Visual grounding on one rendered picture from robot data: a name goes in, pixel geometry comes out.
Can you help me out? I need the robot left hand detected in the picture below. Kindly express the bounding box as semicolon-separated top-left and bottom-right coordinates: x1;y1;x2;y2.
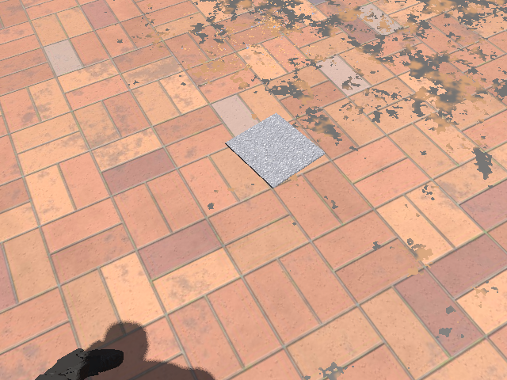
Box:
35;348;124;380

